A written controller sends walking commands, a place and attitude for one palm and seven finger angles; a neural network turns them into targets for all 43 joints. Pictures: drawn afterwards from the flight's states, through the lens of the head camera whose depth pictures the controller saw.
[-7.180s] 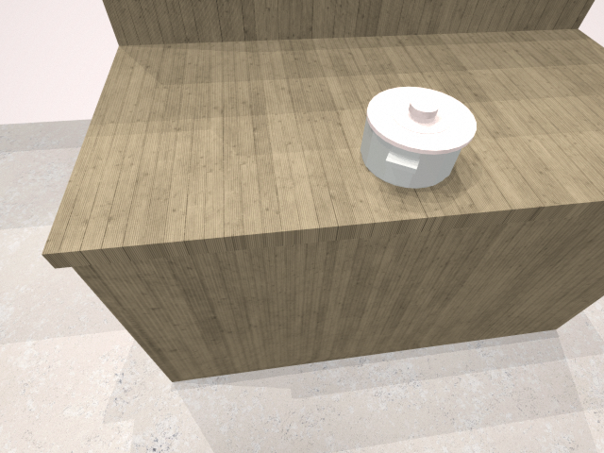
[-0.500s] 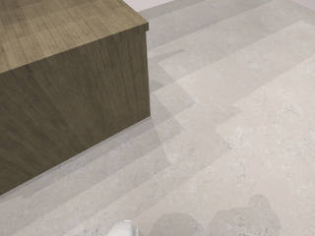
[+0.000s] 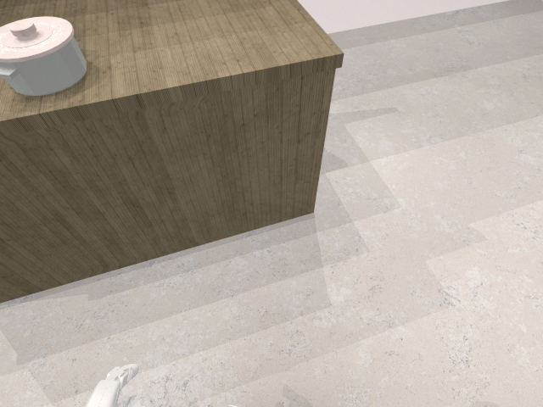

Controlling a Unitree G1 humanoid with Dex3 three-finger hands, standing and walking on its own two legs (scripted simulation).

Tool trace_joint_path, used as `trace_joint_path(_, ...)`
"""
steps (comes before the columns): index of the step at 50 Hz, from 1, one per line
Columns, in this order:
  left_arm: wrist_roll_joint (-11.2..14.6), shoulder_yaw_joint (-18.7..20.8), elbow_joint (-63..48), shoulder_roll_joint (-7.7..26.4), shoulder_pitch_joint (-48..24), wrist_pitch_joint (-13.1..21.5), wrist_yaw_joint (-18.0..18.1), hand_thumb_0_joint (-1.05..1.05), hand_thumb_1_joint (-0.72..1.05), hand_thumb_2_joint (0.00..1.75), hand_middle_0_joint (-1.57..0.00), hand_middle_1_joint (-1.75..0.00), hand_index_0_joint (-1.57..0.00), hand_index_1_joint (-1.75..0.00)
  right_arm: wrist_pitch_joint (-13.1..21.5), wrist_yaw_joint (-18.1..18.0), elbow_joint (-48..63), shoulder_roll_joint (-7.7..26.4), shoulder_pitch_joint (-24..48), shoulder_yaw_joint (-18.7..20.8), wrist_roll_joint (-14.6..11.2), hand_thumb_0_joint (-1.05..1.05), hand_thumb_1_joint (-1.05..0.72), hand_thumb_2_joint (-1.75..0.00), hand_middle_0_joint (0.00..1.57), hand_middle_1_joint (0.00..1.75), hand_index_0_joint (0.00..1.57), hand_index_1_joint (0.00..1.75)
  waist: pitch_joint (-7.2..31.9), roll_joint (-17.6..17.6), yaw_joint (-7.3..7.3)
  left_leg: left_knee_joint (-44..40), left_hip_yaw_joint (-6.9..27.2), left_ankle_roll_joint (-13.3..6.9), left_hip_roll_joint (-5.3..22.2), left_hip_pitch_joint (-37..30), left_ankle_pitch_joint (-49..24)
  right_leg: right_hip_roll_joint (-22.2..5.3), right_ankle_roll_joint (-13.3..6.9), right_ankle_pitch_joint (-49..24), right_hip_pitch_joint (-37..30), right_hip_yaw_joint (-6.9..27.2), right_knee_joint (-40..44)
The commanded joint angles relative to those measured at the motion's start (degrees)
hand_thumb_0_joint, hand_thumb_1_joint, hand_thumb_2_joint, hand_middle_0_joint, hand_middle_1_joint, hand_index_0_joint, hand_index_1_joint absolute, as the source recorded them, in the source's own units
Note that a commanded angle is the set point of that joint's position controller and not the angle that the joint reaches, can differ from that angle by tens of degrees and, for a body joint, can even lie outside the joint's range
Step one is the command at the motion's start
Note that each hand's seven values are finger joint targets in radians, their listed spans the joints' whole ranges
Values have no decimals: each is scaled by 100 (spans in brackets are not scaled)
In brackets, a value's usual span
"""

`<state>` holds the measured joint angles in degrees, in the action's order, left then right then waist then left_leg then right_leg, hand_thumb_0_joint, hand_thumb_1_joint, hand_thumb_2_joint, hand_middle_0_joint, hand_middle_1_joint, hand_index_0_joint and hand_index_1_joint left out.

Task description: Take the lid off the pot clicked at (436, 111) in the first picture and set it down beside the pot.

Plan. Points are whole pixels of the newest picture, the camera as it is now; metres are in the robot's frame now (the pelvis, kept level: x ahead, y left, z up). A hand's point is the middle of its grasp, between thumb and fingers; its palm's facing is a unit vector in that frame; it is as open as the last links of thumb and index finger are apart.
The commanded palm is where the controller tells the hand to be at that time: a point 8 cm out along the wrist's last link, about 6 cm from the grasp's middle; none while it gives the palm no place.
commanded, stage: turn to face it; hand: left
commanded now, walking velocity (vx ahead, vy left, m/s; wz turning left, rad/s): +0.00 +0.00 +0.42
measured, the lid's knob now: (23, 28) +0.82 +0.59 +0.12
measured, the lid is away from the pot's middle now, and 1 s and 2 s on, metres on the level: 0.00 0.00 0.00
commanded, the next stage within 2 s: take the last steps up to it in 0.32 s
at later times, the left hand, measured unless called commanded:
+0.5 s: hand out of the picture -0.03 +0.22 -0.18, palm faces +0.26 -0.94 -0.23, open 7.4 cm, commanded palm none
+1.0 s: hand out of the picture +0.02 +0.20 -0.14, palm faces +0.37 -0.90 -0.25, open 7.4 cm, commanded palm none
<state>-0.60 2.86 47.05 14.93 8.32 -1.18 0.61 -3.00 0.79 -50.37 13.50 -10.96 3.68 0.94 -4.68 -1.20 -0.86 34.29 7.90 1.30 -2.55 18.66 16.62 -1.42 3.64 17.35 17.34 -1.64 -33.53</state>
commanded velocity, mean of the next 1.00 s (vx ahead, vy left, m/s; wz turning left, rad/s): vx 0.18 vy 0.09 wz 0.22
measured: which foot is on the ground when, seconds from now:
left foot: down 0.00-0.00, up 0.02-0.38, down 0.40-0.78, up 0.80-1.00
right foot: down 0.00-0.40, up 0.42-0.76, down 0.78-1.00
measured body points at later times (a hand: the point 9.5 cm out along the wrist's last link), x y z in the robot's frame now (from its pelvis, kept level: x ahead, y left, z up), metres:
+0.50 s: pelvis +0.00 +0.01 +0.00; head +0.04 +0.05 +0.45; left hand -0.04 +0.27 -0.16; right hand +0.16 -0.20 -0.12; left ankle -0.03 +0.11 -0.73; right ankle -0.01 -0.12 -0.68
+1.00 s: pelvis +0.09 +0.02 +0.02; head +0.11 +0.00 +0.47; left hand +0.01 +0.24 -0.12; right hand +0.19 -0.21 -0.14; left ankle +0.06 +0.19 -0.63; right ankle +0.07 -0.10 -0.73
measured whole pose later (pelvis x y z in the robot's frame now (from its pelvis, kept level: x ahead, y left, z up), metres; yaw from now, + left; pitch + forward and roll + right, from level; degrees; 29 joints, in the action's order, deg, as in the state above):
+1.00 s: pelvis +0.09 +0.02 +0.02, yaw +18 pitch +0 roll +2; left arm -1.4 2.5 59.5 8.8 20.7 3.2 0.4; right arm -2.3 2.2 -58.0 13.1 -16.4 3.8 1.9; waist -1.0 -1.1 0.4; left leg 63.1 -0.4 2.1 4.2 32.8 11.6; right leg -5.7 0.4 17.2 5.7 -9.1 -23.2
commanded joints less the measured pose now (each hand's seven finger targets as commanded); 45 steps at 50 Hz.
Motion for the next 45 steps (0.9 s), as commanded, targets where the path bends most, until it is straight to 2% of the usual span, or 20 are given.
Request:
trace_joint_path(1,-60,385,-270,1277,858,172,186,0,90,90,-20,-30,-20,-30,72,-92,658,715,226,280,3,0,-90,-90,20,30,20,30,883,1472,375,2923,-53,58,88,1562,1869,-2695,-1241,-1853,-1260,2212,1615)
trace_joint_path(3,-47,287,-351,879,301,154,166,0,90,90,-20,-30,-20,-30,12,-27,429,648,198,273,23,0,-90,-90,20,30,20,30,455,1153,108,3741,-205,106,277,1612,1202,-1969,-1162,-1792,-825,1368,1434)
trace_joint_path(5,-68,210,-346,657,226,187,147,0,90,90,-20,-30,-20,-30,-13,27,282,535,80,228,27,0,-90,-90,20,30,20,30,404,1133,25,3766,-455,194,296,1475,760,-1599,-1050,-2224,-760,665,1293)
trace_joint_path(14,-130,307,136,924,965,146,140,0,90,90,-20,-30,-20,-30,90,1,232,223,614,9,-62,0,-90,-90,20,30,20,30,661,1275,411,1139,-1132,153,195,543,1062,-1717,-1189,-3765,-1394,301,899)
trace_joint_path(16,-119,311,220,933,887,126,138,0,90,90,-20,-30,-20,-30,130,-32,143,233,365,-4,-72,0,-90,-90,20,30,20,30,818,1248,284,382,-1217,111,156,90,741,-1706,-1068,-3819,-1413,202,643)
trace_joint_path(18,-38,298,270,879,754,97,124,0,90,90,-20,-30,-20,-30,193,-57,3,339,-38,11,-47,0,-90,-90,20,30,20,30,927,1041,33,-965,-1239,3,223,-900,-429,-1519,-677,-3269,-979,-138,93)
trace_joint_path(19,15,272,185,674,791,72,98,0,90,90,-20,-30,-20,-30,260,-77,0,735,-245,96,-2,0,-90,-90,20,30,20,30,1175,105,-85,-1324,-421,-320,1003,-1882,-1617,-1162,-338,-2152,-88,-445,-791)
trace_joint_path(20,28,154,29,278,834,50,60,0,90,90,-20,-30,-20,-30,252,-97,2,1247,-430,210,15,0,-90,-90,20,30,20,30,1148,-1528,-145,-1300,1250,-1142,2454,-2444,-4055,-492,46,1447,1312,-646,-1826)
trace_joint_path(21,-25,82,33,353,562,-30,133,0,90,90,-20,-30,-20,-30,186,-143,-70,1302,-577,179,-18,0,-90,-90,20,30,20,30,1131,-1417,-274,-1228,1129,-1470,2632,-2016,-4460,-462,29,2135,1190,-75,-2401)
trace_joint_path(25,-59,150,384,330,439,-34,-10,0,90,90,-20,-30,-20,-30,250,-215,-5,802,-37,38,25,0,-90,-90,20,30,20,30,518,-941,39,-1619,392,-1208,1631,-1323,-1718,-409,9,1011,1400,-46,-3065)
trace_joint_path(28,-72,139,414,270,356,-2,-110,0,90,90,-20,-30,-20,-30,313,-179,-50,804,-193,45,27,0,-90,-90,20,30,20,30,239,-823,0,-2000,407,-1198,1471,-1025,-270,-406,13,851,1279,-252,-2438)
trace_joint_path(34,-79,100,293,122,140,114,-162,0,90,90,-20,-30,-20,-30,345,-146,-179,832,-494,65,55,0,-90,-90,20,30,20,30,177,-787,-42,-2032,639,-1274,1413,-854,481,-233,-72,753,658,-480,-881)
trace_joint_path(37,-86,167,559,167,944,200,-152,0,90,90,-20,-30,-20,-30,332,-140,-171,734,-297,47,21,0,-90,-90,20,30,20,30,283,-475,390,-1243,335,-1013,1056,72,848,-67,-114,93,-991,-610,395)
trace_joint_path(38,-113,230,721,390,1461,258,-111,0,90,90,-20,-30,-20,-30,353,-122,-155,518,-235,15,-14,0,-90,-90,20,30,20,30,371,165,654,-337,-86,-728,618,838,1129,-457,-208,253,-1985,-165,1042)
trace_joint_path(39,-175,361,836,981,2017,323,-34,0,90,90,-20,-30,-20,-30,389,-87,5,102,-263,-63,-74,0,-90,-90,20,30,20,30,490,1877,876,1446,-862,-347,14,2149,1573,-2149,-709,1567,-2846,1924,2046)
trace_joint_path(40,-72,379,862,1182,2272,288,8,0,90,90,-20,-30,-20,-30,359,-56,261,382,214,-16,63,0,-90,-90,20,30,20,30,169,1502,974,2497,-482,-249,184,2633,1769,-2989,-1187,2299,-2266,3234,2664)
trace_joint_path(41,-54,426,837,1158,2038,325,58,0,90,90,-20,-30,-20,-30,313,-21,230,508,255,52,85,0,-90,-90,20,30,20,30,7,1382,805,3207,-262,-234,431,2651,1265,-3033,-1289,2982,-1698,3441,2841)
trace_joint_path(42,-62,372,792,950,1652,373,70,0,90,90,-20,-30,-20,-30,293,24,133,533,302,82,99,0,-90,-90,20,30,20,30,-373,1209,638,3489,-180,-214,640,2663,785,-2844,-1185,3041,-1078,3048,2892)
trace_joint_path(44,-75,237,736,491,1065,466,64,0,90,90,-20,-30,-20,-30,220,102,-153,344,-60,66,105,0,-90,-90,20,30,20,30,-393,755,208,3380,-389,-44,802,2208,-136,-2174,-835,1447,-598,1375,2644)
trace_joint_path(45,-72,224,777,418,1077,500,57,0,90,90,-20,-30,-20,-30,197,118,-243,203,-217,49,93,0,-90,-90,20,30,20,30,-300,864,164,3273,-562,24,774,2081,-377,-1929,-741,752,-624,807,2553)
